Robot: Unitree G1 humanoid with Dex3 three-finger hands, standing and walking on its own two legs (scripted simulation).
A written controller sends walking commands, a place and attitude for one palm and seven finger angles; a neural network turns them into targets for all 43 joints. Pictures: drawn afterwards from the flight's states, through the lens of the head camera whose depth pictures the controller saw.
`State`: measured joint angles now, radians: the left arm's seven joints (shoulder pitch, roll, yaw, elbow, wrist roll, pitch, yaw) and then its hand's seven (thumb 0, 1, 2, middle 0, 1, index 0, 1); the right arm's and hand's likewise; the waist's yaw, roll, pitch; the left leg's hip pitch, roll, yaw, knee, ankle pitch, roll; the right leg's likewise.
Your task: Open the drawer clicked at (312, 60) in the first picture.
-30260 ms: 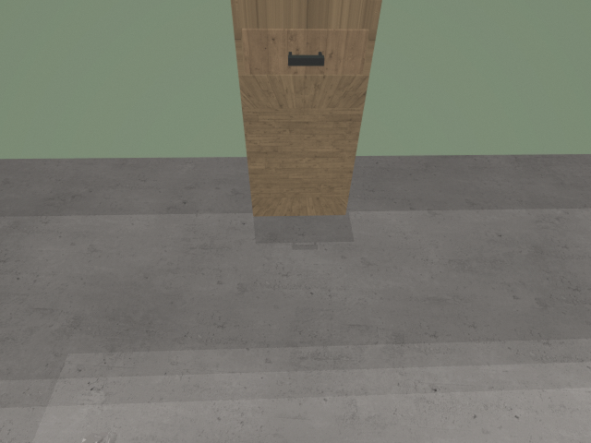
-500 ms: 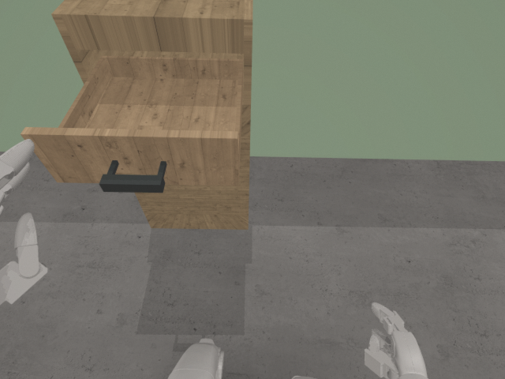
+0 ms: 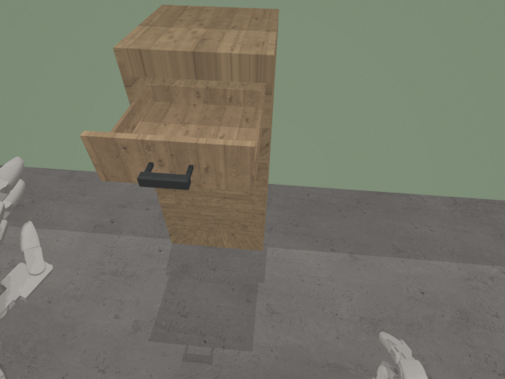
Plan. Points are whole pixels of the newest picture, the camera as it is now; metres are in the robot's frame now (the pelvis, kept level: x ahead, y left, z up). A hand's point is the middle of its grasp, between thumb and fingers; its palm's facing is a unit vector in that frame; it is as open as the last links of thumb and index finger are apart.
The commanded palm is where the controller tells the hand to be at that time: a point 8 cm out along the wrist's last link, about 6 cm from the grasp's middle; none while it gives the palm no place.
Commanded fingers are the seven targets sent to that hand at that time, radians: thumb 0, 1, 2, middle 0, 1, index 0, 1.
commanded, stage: stop stepping back and stand still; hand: left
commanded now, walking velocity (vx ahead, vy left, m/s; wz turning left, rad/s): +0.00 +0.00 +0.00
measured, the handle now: (167, 174) +0.54 +0.23 +0.01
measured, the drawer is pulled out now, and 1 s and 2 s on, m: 0.30 0.30 0.30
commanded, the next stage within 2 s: let the arm hang, fingers relaxed in 0.38 s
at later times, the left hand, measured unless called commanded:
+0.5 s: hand (63, 272) +0.19 +0.23 +0.17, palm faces +0.35 -0.79 -0.50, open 7.5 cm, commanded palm none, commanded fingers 0.00 0.90 0.90 -0.20 -0.30 -0.20 -0.30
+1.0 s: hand out of the picture -0.06 +0.19 -0.16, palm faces +0.05 -0.97 -0.24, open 7.2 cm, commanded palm none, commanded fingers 0.00 0.90 0.90 -0.20 -0.30 -0.20 -0.30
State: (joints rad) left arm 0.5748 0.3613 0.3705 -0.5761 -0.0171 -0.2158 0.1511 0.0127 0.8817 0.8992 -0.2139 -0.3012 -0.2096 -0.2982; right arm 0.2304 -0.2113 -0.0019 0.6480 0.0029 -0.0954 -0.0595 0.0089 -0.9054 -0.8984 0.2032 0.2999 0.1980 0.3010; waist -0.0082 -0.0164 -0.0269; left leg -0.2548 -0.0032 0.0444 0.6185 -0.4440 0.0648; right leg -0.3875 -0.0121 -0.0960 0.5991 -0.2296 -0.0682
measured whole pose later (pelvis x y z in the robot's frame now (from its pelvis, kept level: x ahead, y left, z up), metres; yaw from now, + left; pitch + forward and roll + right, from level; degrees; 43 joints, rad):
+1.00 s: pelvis -0.02 -0.01 +0.01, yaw +1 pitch -1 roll -1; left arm 0.35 0.20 0.02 1.09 0.02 0.04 0.02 0.00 0.95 0.90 -0.20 -0.30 -0.20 -0.30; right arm 0.38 -0.14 0.00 1.06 -0.02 0.05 -0.03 0.00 -0.91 -0.90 0.20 0.30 0.20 0.30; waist 0.00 0.01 0.08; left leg -0.23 0.01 0.01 0.47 -0.22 0.01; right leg -0.24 0.05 -0.07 0.40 -0.14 -0.07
